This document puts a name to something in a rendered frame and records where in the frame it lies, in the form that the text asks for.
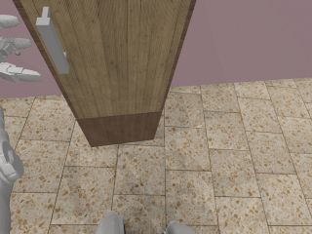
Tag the left robot upper arm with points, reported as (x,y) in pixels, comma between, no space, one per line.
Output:
(11,169)

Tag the robot left shin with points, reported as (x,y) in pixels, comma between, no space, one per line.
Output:
(110,213)

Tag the left robot forearm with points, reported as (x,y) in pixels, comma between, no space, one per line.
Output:
(3,134)

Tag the cupboard door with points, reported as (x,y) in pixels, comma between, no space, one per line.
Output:
(120,52)

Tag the robot right shin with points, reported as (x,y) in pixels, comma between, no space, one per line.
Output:
(171,223)

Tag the robot shin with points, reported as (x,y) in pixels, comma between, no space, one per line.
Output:
(171,223)
(110,213)

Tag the handle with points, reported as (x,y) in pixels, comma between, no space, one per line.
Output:
(50,38)

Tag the left robot hand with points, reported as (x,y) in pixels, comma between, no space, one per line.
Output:
(9,71)

